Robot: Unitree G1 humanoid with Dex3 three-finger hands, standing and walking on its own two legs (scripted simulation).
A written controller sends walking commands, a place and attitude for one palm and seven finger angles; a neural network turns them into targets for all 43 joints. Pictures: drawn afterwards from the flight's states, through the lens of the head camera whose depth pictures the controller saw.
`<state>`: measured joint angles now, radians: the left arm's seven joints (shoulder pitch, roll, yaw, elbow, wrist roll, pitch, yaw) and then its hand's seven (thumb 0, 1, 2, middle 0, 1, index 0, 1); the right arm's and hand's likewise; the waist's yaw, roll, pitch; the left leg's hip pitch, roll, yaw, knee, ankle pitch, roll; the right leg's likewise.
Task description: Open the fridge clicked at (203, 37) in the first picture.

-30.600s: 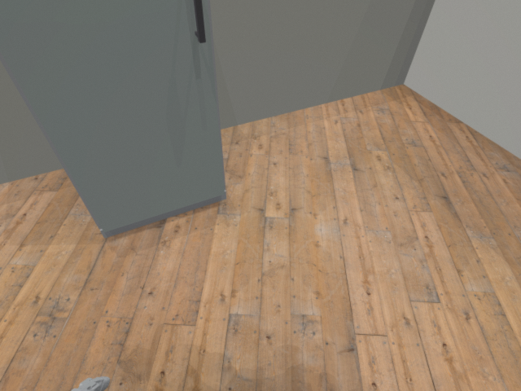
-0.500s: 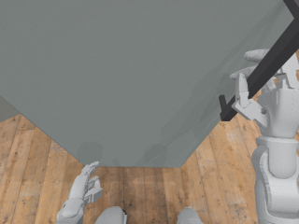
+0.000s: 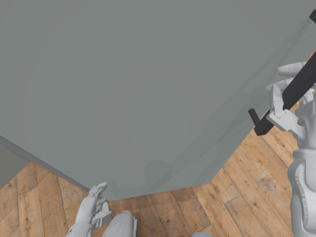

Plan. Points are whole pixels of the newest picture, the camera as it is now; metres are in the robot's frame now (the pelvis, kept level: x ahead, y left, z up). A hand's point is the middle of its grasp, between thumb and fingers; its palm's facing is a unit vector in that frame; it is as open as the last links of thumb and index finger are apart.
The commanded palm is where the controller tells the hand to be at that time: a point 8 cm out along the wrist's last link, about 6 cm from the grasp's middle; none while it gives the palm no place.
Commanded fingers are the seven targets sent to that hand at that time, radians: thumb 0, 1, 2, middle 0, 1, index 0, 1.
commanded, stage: walk backward, drawing the door open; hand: right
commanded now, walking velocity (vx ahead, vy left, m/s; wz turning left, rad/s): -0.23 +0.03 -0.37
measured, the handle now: (283, 88) +0.35 -0.21 +0.20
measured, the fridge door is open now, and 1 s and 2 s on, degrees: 45 55 54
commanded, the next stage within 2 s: stop walking and hold the door back in 0.16 s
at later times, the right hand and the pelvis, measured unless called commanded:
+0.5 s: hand (296, 167) +0.22 -0.19 +0.19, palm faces +0.50 +0.87 -0.03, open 6.0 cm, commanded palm +0.21 -0.22 +0.18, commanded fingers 0.00 -0.90 -0.90 0.45 1.40 0.45 1.40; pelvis -0.06 +0.09 -0.02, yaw -16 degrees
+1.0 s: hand (293, 147) +0.24 -0.18 +0.21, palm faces +0.49 +0.86 -0.14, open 5.2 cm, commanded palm +0.21 -0.22 +0.18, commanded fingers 0.00 -0.90 -0.90 0.45 1.40 0.45 1.40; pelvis -0.12 +0.11 -0.01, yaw -17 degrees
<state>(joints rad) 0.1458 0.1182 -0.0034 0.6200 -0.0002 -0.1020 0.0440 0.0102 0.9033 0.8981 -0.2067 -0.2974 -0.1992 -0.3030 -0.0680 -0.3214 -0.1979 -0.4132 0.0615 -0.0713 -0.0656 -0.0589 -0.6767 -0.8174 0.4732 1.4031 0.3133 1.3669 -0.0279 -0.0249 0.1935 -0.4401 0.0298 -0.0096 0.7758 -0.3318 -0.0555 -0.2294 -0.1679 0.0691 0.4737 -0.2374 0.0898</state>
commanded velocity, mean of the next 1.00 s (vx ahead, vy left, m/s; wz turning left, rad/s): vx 0.06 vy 0.02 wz -0.16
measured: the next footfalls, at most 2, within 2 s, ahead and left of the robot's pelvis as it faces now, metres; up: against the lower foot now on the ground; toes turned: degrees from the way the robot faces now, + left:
left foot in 0.08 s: +0.08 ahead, +0.22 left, +0.00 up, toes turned +0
right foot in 0.40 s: -0.03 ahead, +0.01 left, +0.00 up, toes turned -18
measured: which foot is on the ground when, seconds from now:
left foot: up 0.00-0.06, down 0.08-0.42, up 0.44-0.94, down 0.96-1.00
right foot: down 0.00-0.08, up 0.10-0.38, down 0.40-1.00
